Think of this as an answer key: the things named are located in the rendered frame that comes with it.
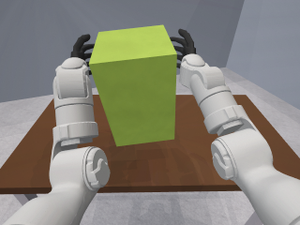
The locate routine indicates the carton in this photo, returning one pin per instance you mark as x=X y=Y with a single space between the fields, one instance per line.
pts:
x=134 y=71

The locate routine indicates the robot right forearm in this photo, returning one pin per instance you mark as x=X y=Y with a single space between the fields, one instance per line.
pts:
x=222 y=115

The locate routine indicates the robot left forearm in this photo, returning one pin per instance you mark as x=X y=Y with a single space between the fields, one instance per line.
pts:
x=73 y=103

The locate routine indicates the robot left upper arm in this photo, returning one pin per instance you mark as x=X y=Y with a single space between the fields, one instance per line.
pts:
x=76 y=175

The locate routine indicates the table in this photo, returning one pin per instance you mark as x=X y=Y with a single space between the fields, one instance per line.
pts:
x=184 y=164

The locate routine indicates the robot right hand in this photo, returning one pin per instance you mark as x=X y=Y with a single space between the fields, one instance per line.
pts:
x=186 y=42

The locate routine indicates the robot left hand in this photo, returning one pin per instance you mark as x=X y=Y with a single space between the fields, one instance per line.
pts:
x=79 y=48

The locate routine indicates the robot right upper arm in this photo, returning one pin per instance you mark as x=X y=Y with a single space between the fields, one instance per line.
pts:
x=244 y=157

